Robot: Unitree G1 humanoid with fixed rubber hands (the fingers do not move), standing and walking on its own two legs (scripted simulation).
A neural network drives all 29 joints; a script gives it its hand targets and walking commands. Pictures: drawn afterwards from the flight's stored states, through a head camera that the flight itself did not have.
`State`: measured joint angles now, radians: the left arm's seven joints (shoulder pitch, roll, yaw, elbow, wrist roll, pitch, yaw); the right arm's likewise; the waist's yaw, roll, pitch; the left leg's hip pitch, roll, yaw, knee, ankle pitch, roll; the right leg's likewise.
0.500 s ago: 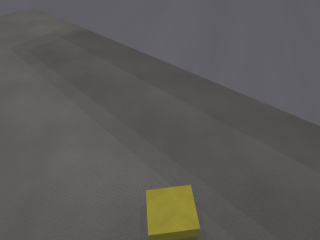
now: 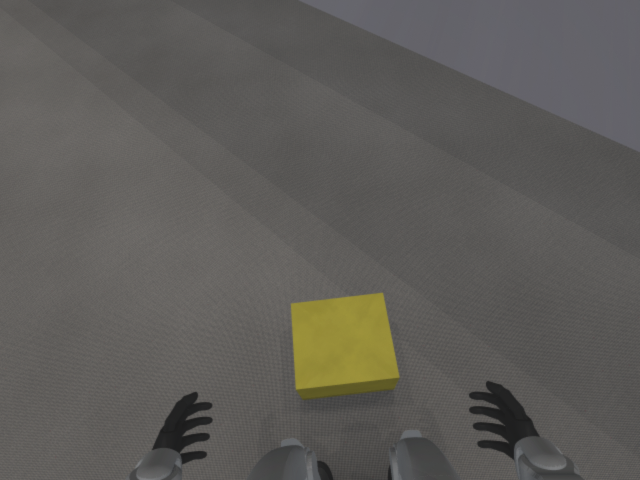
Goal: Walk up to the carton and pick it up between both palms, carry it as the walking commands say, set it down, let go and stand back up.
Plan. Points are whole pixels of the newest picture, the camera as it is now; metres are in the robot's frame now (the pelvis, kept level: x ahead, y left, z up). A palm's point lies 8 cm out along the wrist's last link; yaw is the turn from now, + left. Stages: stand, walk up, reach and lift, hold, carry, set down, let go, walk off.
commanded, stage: reach and lift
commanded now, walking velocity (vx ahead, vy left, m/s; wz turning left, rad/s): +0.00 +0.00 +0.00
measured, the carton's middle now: (342, 346) +0.46 +0.00 -0.64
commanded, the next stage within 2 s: none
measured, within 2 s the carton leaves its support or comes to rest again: neither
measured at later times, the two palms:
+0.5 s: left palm (208, 345) +0.33 +0.21 -0.15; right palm (476, 326) +0.34 -0.21 -0.16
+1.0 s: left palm (224, 287) +0.46 +0.21 -0.20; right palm (458, 271) +0.47 -0.23 -0.22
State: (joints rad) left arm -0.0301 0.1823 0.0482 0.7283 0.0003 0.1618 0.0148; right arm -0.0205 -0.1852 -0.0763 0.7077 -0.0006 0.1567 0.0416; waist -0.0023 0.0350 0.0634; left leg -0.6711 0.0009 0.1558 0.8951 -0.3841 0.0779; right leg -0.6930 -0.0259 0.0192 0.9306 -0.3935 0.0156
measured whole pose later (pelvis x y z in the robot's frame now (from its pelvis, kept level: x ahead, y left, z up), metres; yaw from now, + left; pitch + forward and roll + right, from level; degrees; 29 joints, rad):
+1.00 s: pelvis -0.05 -0.02 -0.06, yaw +3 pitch +28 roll +3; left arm -1.17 0.34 0.29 0.65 -0.06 0.19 0.06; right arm -1.18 -0.43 -0.19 0.63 0.07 0.22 -0.06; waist 0.00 0.03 0.52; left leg -1.27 0.00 0.15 1.09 -0.31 0.08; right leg -1.31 -0.04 0.02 1.16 -0.35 0.00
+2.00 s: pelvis -0.10 -0.03 -0.31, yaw +6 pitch +31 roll +3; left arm -1.39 0.40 0.20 0.91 -0.15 0.20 0.12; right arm -1.42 -0.46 -0.12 0.87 0.15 0.21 -0.12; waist 0.00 0.02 0.53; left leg -2.07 0.05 0.15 2.02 -0.48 0.08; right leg -2.10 -0.05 0.02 2.09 -0.54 -0.03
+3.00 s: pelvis -0.08 -0.02 -0.36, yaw +5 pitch +34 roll +3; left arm -1.48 0.47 0.03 1.14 -0.28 0.08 0.05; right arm -1.43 -0.56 0.05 1.07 0.25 0.09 -0.03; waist 0.00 0.02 0.52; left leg -2.24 0.05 0.14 2.17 -0.52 0.08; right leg -2.26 -0.04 0.02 2.23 -0.57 -0.03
